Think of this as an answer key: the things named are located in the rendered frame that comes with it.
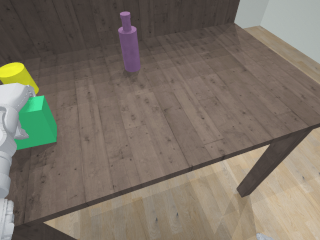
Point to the robot left upper arm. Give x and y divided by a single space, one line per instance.
6 219

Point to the table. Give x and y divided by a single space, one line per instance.
206 91

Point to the left robot hand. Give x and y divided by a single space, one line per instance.
16 95

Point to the sponge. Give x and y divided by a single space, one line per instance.
38 122

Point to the left robot forearm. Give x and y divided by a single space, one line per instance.
9 118

